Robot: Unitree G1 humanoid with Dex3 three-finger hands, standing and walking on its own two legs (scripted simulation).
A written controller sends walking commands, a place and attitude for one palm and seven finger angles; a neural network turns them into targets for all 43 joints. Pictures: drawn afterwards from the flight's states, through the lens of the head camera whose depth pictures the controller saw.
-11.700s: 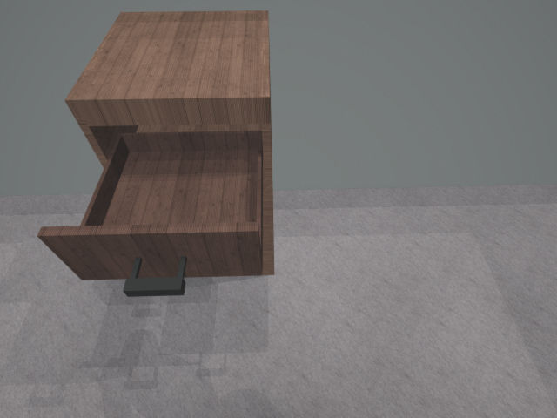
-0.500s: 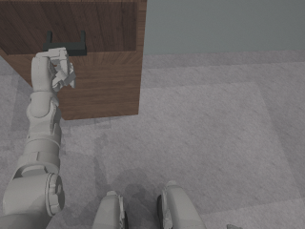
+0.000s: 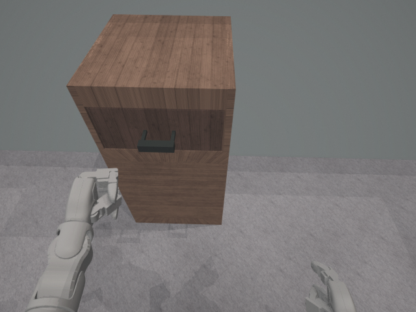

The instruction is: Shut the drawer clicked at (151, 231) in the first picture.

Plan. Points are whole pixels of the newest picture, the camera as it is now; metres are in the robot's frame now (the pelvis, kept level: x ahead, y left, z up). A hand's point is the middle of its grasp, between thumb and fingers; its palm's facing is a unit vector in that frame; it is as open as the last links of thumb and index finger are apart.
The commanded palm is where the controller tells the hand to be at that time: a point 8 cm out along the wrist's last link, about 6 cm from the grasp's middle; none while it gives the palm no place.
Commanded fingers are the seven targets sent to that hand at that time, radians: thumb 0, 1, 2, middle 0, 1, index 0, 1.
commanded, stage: draw the hand back to the body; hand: left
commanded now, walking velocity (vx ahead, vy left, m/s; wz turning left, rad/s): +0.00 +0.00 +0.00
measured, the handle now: (157, 140) +0.59 +0.17 -0.08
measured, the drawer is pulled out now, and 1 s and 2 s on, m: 0.00 0.00 0.00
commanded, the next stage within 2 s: step back with the hand held close in 0.72 s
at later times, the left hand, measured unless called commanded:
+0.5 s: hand (28, 236) +0.19 +0.23 +0.18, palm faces +0.39 -0.84 -0.37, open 3.3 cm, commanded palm +0.13 +0.27 +0.20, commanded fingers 0.00 0.90 0.90 -1.40 -1.60 -1.40 -1.60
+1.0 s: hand (1, 245) +0.17 +0.24 +0.20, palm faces +0.41 -0.81 -0.43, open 3.3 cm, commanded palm +0.11 +0.27 +0.21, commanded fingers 0.00 0.90 0.90 -1.40 -1.60 -1.40 -1.60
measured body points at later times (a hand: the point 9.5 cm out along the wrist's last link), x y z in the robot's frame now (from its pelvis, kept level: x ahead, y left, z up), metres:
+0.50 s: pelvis +0.00 -0.01 +0.03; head -0.03 -0.04 +0.48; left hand +0.16 +0.27 +0.20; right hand +0.19 -0.22 -0.05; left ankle -0.03 +0.10 -0.71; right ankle +0.00 -0.13 -0.71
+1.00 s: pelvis -0.02 -0.01 +0.03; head -0.03 -0.02 +0.48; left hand +0.14 +0.28 +0.22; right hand +0.16 -0.24 -0.05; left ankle -0.04 +0.10 -0.71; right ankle +0.00 -0.13 -0.71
